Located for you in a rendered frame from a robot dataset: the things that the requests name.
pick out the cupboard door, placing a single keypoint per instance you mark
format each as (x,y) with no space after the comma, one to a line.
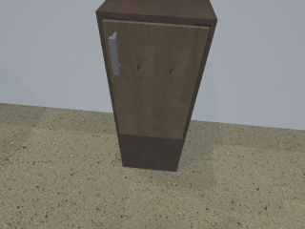
(160,64)

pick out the handle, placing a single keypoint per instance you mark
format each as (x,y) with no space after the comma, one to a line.
(114,54)

